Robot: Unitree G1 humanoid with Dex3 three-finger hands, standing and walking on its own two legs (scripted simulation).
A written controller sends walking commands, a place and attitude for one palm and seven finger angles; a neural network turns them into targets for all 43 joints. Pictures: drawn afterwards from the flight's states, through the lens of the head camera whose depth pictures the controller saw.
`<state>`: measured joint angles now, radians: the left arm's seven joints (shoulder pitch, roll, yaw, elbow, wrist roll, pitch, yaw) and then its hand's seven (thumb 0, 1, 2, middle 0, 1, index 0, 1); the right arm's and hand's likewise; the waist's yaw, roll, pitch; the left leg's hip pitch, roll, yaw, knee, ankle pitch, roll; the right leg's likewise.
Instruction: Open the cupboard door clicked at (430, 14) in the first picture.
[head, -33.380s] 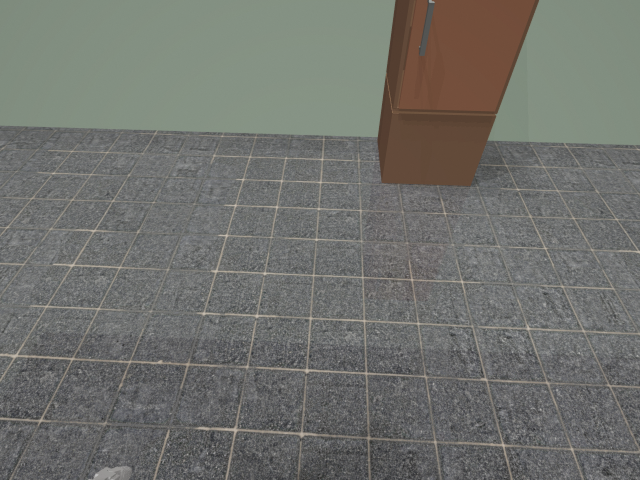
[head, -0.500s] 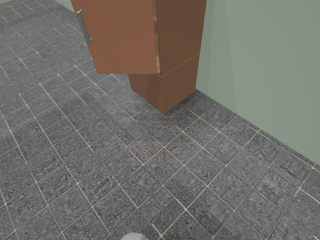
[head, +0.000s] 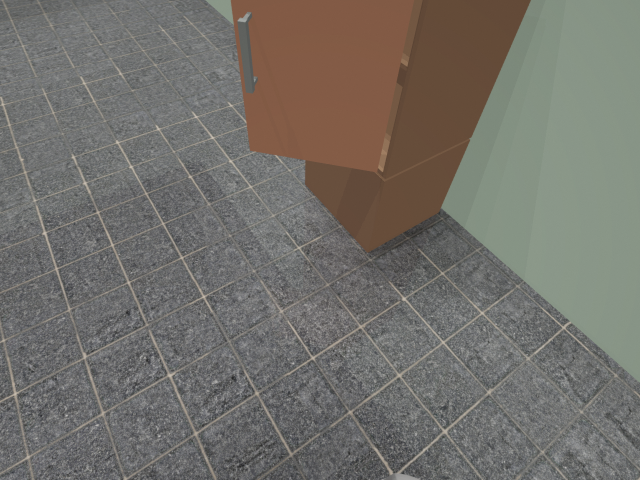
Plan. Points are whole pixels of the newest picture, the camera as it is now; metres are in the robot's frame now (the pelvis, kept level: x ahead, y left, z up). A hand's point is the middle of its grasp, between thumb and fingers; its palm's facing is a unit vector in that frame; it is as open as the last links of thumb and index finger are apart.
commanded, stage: take the last steps up to it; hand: left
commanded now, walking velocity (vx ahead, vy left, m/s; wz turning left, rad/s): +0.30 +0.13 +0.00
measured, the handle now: (249, 54) +1.00 +0.27 -0.01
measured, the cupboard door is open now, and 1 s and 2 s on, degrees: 44 44 44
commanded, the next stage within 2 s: come to a stop and stand still in 0.84 s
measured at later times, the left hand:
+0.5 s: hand (233, 368) +0.28 +0.16 -0.15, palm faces +0.04 -0.98 -0.20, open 7.3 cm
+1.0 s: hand (188, 330) +0.35 +0.26 -0.17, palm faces +0.08 -0.98 -0.16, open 7.4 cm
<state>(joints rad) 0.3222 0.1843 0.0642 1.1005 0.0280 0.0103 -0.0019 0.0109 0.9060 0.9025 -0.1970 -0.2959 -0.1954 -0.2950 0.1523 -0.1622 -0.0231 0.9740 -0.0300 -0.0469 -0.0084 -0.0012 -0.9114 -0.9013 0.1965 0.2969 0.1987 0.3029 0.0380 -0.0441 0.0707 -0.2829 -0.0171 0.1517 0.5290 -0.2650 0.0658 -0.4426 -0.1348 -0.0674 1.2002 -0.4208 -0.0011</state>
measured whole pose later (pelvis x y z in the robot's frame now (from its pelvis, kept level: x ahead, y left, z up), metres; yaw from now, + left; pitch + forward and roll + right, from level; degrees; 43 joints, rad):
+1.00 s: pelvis +0.36 +0.09 +0.01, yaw -1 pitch +1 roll +1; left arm 0.29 0.16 0.05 1.09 0.02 -0.01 0.00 0.01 0.91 0.90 -0.20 -0.30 -0.19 -0.29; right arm 0.16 -0.15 -0.02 0.99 -0.03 -0.06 -0.03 -0.01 -0.92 -0.90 0.20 0.30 0.20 0.30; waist 0.04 -0.05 0.05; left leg -0.28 0.00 0.16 0.46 -0.20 0.06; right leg -0.46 -0.09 -0.07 1.08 -0.41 -0.01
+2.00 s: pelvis +0.35 +0.08 +0.00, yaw -1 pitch -1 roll +0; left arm 0.32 0.19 0.00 1.00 0.02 0.02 0.03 0.01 0.90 0.90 -0.20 -0.30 -0.20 -0.30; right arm 0.25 -0.19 -0.02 0.96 -0.03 0.01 -0.01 0.00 -0.91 -0.90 0.20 0.30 0.20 0.30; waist -0.01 0.01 -0.01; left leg -0.30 0.02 0.04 0.55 -0.23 0.00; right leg -0.25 -0.02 -0.02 0.57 -0.30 0.00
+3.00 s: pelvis +0.37 +0.08 +0.01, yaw -1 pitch -1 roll +0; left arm 0.33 0.17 0.01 1.08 0.02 -0.01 0.02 0.00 0.90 0.90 -0.20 -0.30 -0.20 -0.30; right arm 0.27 -0.17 0.00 1.10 -0.02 -0.01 -0.01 0.00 -0.91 -0.90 0.20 0.30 0.20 0.30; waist 0.01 -0.01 0.00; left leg -0.23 0.03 0.05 0.47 -0.22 0.00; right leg -0.18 -0.01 -0.02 0.47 -0.28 0.00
